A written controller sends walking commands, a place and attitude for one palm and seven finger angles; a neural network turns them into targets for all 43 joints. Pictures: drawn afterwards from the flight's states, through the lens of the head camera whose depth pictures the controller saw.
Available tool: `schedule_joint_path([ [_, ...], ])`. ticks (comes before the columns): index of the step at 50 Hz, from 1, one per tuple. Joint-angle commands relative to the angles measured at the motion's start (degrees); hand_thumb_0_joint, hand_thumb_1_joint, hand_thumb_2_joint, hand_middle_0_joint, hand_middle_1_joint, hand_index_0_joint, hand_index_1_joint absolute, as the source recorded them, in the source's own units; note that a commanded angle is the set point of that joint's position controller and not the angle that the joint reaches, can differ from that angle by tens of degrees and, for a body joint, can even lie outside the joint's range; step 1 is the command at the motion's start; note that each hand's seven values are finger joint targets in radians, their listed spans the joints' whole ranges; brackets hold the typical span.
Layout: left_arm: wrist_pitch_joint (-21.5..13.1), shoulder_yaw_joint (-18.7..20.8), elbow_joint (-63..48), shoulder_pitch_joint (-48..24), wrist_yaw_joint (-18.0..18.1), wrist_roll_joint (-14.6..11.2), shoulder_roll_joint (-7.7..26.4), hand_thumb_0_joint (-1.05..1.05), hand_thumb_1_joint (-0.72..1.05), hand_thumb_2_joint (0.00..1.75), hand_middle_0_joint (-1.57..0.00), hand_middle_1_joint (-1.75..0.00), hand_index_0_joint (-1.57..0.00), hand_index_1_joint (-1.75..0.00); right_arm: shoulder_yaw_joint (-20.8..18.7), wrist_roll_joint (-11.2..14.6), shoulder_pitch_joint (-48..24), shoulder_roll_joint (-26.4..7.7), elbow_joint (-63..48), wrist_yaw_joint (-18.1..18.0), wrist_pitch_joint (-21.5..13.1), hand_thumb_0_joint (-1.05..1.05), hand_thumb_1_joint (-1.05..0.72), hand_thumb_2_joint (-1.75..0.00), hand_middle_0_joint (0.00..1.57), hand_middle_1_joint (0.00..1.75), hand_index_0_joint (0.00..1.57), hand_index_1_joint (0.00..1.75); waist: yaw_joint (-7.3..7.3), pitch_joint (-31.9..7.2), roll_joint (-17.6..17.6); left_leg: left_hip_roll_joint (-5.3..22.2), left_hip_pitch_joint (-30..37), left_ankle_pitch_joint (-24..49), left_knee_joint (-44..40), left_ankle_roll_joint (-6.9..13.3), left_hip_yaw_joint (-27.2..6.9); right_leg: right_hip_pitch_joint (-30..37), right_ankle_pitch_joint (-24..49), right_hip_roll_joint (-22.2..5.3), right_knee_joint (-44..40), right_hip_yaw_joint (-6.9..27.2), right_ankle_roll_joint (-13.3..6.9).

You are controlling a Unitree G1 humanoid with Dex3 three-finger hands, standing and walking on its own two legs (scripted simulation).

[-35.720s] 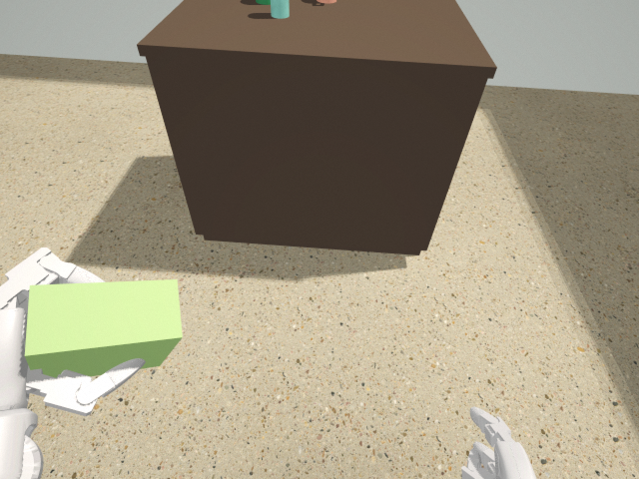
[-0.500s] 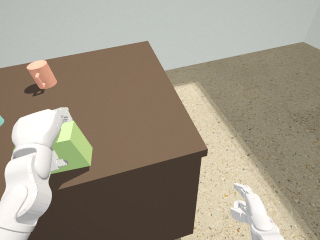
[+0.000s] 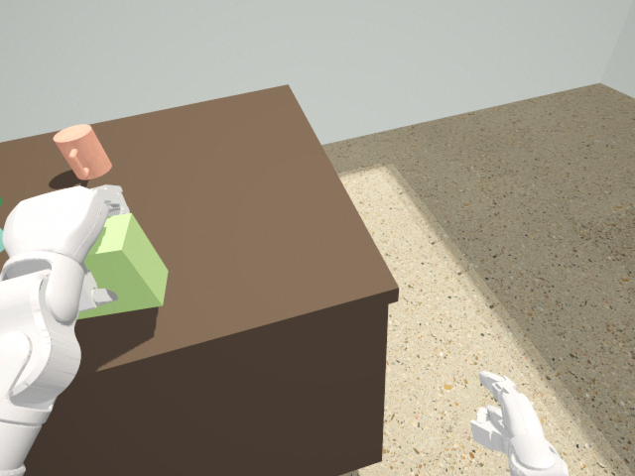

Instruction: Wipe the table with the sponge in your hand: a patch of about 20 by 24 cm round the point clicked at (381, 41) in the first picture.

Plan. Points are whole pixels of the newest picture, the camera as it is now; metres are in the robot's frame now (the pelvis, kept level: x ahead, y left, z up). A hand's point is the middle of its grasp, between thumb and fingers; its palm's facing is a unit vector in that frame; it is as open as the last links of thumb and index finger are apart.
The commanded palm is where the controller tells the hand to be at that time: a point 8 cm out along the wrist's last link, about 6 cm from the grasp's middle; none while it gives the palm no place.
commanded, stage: lift the sponge slowly off the table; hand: left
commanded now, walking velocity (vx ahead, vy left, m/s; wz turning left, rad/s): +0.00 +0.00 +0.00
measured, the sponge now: (104, 278) +0.26 +0.31 +0.15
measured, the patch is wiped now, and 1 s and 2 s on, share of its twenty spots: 0.95 0.95 0.95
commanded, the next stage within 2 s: bring the sponge back beside the body in 0.70 s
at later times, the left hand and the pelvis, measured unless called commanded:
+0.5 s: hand (80, 216) +0.28 +0.30 +0.24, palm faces +0.20 -0.01 -0.98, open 9.8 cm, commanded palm +0.23 +0.31 +0.31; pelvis +0.00 +0.01 +0.00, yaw +0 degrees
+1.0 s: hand (57, 229) +0.26 +0.31 +0.24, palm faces +0.22 -0.04 -0.98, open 9.8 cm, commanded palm +0.20 +0.32 +0.31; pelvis -0.01 +0.02 +0.00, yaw +0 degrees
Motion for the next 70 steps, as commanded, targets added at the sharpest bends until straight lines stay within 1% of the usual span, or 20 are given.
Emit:
schedule_joint_path([
  [1,1.4,11.8,-5.8,-21.7,2.1,2.3,17.7,0.0,0.1,1.3,-1.2,-1.6,-1.2,-1.6,-1.7,0.0,-13.8,-5.2,-10.3,-0.7,-3.4,0.0,-0.9,-0.9,0.2,0.3,0.2,0.3,0.28,-11.0,-3.0,-2.1,-1.4,13.0,-2.2,2.5,0.2,5.9,12.0,-2.2,-4.8,5.5,1.2],
  [10,0.4,8.5,-5.8,-28.2,-1.2,3.1,16.7,0.0,0.1,1.3,-1.2,-1.6,-1.2,-1.6,-1.1,0.4,-13.5,-4.8,-10.8,-1.8,-4.4,0.0,-0.9,-0.9,0.2,0.3,0.2,0.3,-1.13,-12.4,-2.2,-2.1,-0.9,11.5,-2.1,2.9,0.2,5.0,9.5,-2.6,-4.7,3.6,1.7],
  [14,-0.7,13.5,-6.8,-28.5,-0.6,3.8,22.0,0.0,0.1,1.3,-1.2,-1.6,-1.2,-1.6,-1.5,0.0,-14.1,-5.2,-11.1,-1.7,-4.4,0.0,-0.9,-0.9,0.2,0.3,0.2,0.3,0.82,-14.8,-1.7,-2.1,-0.5,13.1,-1.8,2.8,-0.6,6.1,11.1,-2.4,-4.1,5.1,0.7],
  [15,-1.1,11.6,-5.8,-29.6,-0.4,3.6,19.7,0.0,0.1,1.3,-1.2,-1.6,-1.2,-1.6,-1.2,0.0,-13.4,-4.6,-11.0,-1.7,-4.4,0.0,-0.9,-0.9,0.2,0.3,0.2,0.3,0.1,-14.3,-3.6,-2.2,-1.1,12.7,-1.7,2.7,0.1,6.6,10.7,-2.9,-4.0,4.3,1.3],
  [17,-1.5,13.7,-6.1,-29.1,0.2,3.0,21.7,0.0,0.1,1.3,-1.2,-1.6,-1.2,-1.6,-1.6,-0.3,-13.2,-4.9,-10.7,-1.3,-4.1,0.0,-0.9,-0.9,0.2,0.3,0.2,0.3,0.9,-15.4,-2.5,-2.2,-1.1,13.8,-1.8,2.4,-0.3,7.6,12.8,-2.7,-3.8,4.7,1.0],
  [24,2.2,11.9,-7.2,-27.0,-0.6,1.4,18.2,0.0,0.1,1.3,-1.2,-1.6,-1.2,-1.6,-1.5,0.5,-14.7,-4.8,-11.8,-0.1,-3.4,0.0,-0.9,-0.9,0.2,0.3,0.2,0.3,1.31,-14.4,-0.6,-1.6,-1.7,15.9,-2.1,2.1,-0.5,6.5,15.3,-2.3,-2.9,4.7,0.5],
  [26,2.4,11.0,-8.2,-25.6,-1.1,0.7,17.1,0.0,0.1,1.3,-1.2,-1.6,-1.2,-1.6,-1.4,0.5,-13.9,-4.6,-11.8,0.1,-3.1,0.0,-0.9,-0.9,0.2,0.3,0.2,0.3,0.85,-13.9,-2.6,-1.5,-1.5,15.9,-2.3,2.3,-0.1,6.7,15.7,-2.5,-2.9,3.5,1.2],
  [29,3.5,11.9,-6.4,-27.2,-1.8,1.5,19.1,0.0,0.1,1.3,-1.2,-1.6,-1.2,-1.6,-1.3,0.7,-14.4,-5.3,-11.9,-0.2,-2.7,0.0,-0.9,-0.9,0.2,0.3,0.2,0.3,0.56,-12.3,-3.7,-1.2,-2.0,14.0,-2.2,2.3,-0.3,4.3,12.7,-2.3,-3.5,4.6,0.9],
  [34,3.8,11.1,-9.3,-28.3,-2.2,2.0,18.6,0.0,0.1,1.3,-1.2,-1.6,-1.2,-1.6,-1.2,0.8,-15.2,-5.0,-12.7,-0.3,-2.9,0.0,-0.9,-0.9,0.2,0.3,0.2,0.3,1.04,-14.5,-1.7,-1.3,-1.0,15.2,-2.2,2.4,-0.5,5.1,13.4,-2.2,-2.9,3.9,0.6],
  [35,3.5,9.7,-8.7,-28.9,-2.2,2.0,17.2,0.0,0.1,1.3,-1.2,-1.6,-1.2,-1.6,-0.9,0.8,-13.7,-4.5,-12.3,-0.4,-3.0,0.0,-0.9,-0.9,0.2,0.3,0.2,0.3,0.32,-14.9,-3.8,-1.5,-1.2,15.3,-2.1,2.4,0.0,6.1,13.5,-2.7,-2.6,3.1,1.0],
  [39,3.4,13.9,-12.7,-28.3,-1.9,2.6,21.6,0.0,0.1,1.3,-1.2,-1.6,-1.2,-1.6,-1.3,0.4,-15.3,-5.0,-12.5,-0.2,-3.0,0.0,-0.9,-0.9,0.2,0.3,0.2,0.3,1.59,-17.2,-0.4,-1.5,-0.3,17.1,-1.6,2.3,-0.7,6.7,15.5,-2.3,-2.3,4.9,0.2],
  [49,4.4,14.4,-14.8,-21.3,-1.4,0.6,19.7,0.0,0.1,1.3,-1.2,-1.6,-1.2,-1.6,-1.1,0.7,-16.1,-4.5,-12.7,0.4,-2.2,0.0,-0.9,-0.9,0.2,0.3,0.2,0.3,1.9,-13.8,-0.8,-1.0,-1.0,16.2,-2.2,1.9,-1.0,5.0,13.6,-1.9,-2.8,5.0,0.2],
  [50,4.3,11.7,-14.7,-20.8,-1.6,0.1,16.5,0.0,0.1,1.3,-1.2,-1.6,-1.2,-1.6,-0.5,0.8,-15.0,-3.8,-13.1,0.3,-2.3,0.0,-0.9,-0.9,0.2,0.3,0.2,0.3,1.14,-13.6,-2.8,-1.0,-1.5,16.1,-2.2,2.0,-0.3,5.8,13.6,-2.6,-2.4,3.3,0.8],
  [55,4.3,11.5,-17.9,-20.2,-1.5,0.0,16.2,0.0,0.1,1.3,-1.2,-1.6,-1.2,-1.6,-0.4,0.8,-15.3,-3.7,-13.4,0.1,-2.5,0.0,-0.9,-0.9,0.2,0.3,0.2,0.3,1.09,-13.1,-2.4,-0.9,-1.2,14.9,-2.7,2.0,-0.6,5.2,11.7,-2.5,-2.8,3.1,0.8],
  [59,4.5,14.1,-18.3,-20.5,-0.6,0.9,19.3,0.0,0.1,1.3,-1.2,-1.6,-1.2,-1.6,-0.7,0.6,-16.7,-4.1,-13.0,-0.2,-2.7,0.0,-0.9,-0.9,0.2,0.3,0.2,0.3,1.85,-12.8,-0.9,-0.7,-0.7,13.0,-3.1,1.9,-1.4,3.9,8.9,-1.7,-3.7,4.9,0.2],
  [60,4.1,12.3,-18.3,-20.6,-0.5,0.7,17.3,0.0,0.1,1.3,-1.2,-1.6,-1.2,-1.6,-0.2,0.6,-15.3,-3.5,-13.3,-0.4,-2.8,0.0,-0.9,-0.9,0.2,0.3,0.2,0.3,1.37,-12.6,-2.4,-0.9,-0.9,13.1,-3.0,1.9,-0.6,4.5,8.6,-2.4,-3.5,3.4,0.7],
  [64,4.2,14.7,-20.4,-21.2,0.6,1.1,19.7,0.0,0.1,1.3,-1.2,-1.6,-1.2,-1.6,-0.6,0.5,-17.3,-3.8,-13.1,-0.3,-3.0,0.0,-0.9,-0.9,0.2,0.3,0.2,0.3,2.33,-13.3,1.1,-0.8,-0.1,12.3,-3.7,1.7,-1.6,4.1,7.0,-1.4,-3.9,5.2,-0.2],
  [65,3.9,12.0,-19.6,-20.8,0.6,0.7,16.5,0.0,0.1,1.3,-1.2,-1.6,-1.2,-1.6,-0.1,0.5,-15.8,-3.1,-13.2,-0.3,-3.1,0.0,-0.9,-0.9,0.2,0.3,0.2,0.3,1.78,-12.8,-0.9,-0.9,-0.7,12.4,-3.6,1.7,-0.8,4.8,7.1,-2.3,-3.7,3.4,0.4],
  [69,4.4,14.6,-20.7,-17.7,0.8,0.1,18.3,0.0,0.1,1.3,-1.2,-1.6,-1.2,-1.6,-0.6,0.6,-17.3,-3.6,-13.1,0.0,-3.0,0.0,-0.9,-0.9,0.2,0.3,0.2,0.3,2.62,-12.7,1.1,-0.6,-0.5,12.2,-4.0,1.6,-1.5,4.3,7.1,-1.4,-4.0,5.0,-0.1],
  [70,4.2,12.4,-21.1,-17.2,0.7,-0.2,15.5,0.0,0.1,1.3,-1.2,-1.6,-1.2,-1.6,-0.2,0.6,-16.0,-3.1,-13.4,0.0,-3.0,0.0,-0.9,-0.9,0.2,0.3,0.2,0.3,1.98,-12.5,-1.4,-0.7,-0.8,12.9,-3.9,1.6,-0.8,5.0,8.0,-2.0,-3.5,3.2,0.5],
])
